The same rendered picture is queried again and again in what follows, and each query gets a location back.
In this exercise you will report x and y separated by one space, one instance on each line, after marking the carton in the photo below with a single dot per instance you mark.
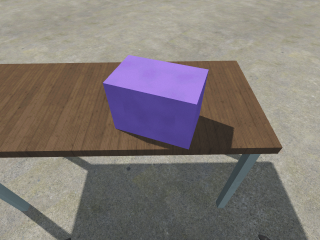
156 99

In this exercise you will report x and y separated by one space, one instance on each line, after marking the table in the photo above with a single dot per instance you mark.
61 110

